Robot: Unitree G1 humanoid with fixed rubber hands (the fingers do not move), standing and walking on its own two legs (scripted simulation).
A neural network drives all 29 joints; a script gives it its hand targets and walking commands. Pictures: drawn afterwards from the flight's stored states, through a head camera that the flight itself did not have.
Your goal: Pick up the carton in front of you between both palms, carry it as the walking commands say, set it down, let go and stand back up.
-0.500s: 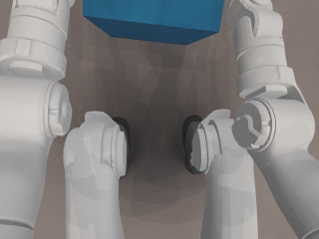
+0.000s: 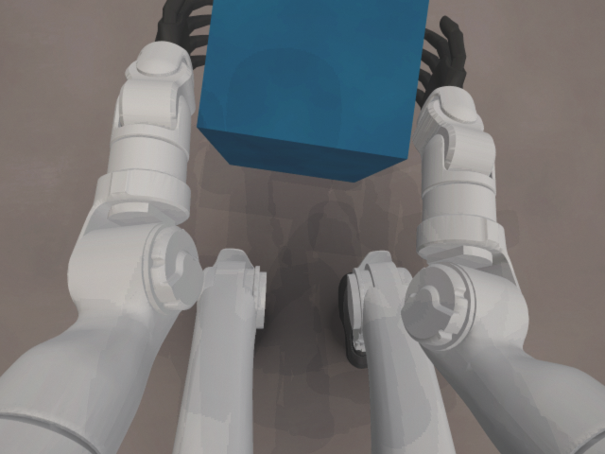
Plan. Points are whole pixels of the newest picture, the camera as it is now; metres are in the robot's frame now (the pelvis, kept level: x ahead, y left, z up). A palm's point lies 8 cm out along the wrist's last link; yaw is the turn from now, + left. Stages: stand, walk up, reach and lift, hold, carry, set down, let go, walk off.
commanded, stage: reach and lift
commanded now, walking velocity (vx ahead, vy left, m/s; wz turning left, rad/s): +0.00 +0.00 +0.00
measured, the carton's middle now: (307, 87) +0.54 +0.02 -0.14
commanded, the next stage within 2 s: none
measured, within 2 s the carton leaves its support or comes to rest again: neither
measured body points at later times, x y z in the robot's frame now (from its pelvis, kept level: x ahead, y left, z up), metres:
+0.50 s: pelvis +0.04 +0.00 +0.12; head +0.24 +0.03 +0.52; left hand +0.50 +0.17 +0.07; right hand +0.49 -0.14 +0.08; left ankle +0.12 +0.12 -0.43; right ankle +0.12 -0.14 -0.43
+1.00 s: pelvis +0.09 -0.01 +0.25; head +0.17 +0.00 +0.69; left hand +0.44 +0.16 +0.23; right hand +0.45 -0.14 +0.23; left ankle +0.12 +0.12 -0.43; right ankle +0.12 -0.14 -0.43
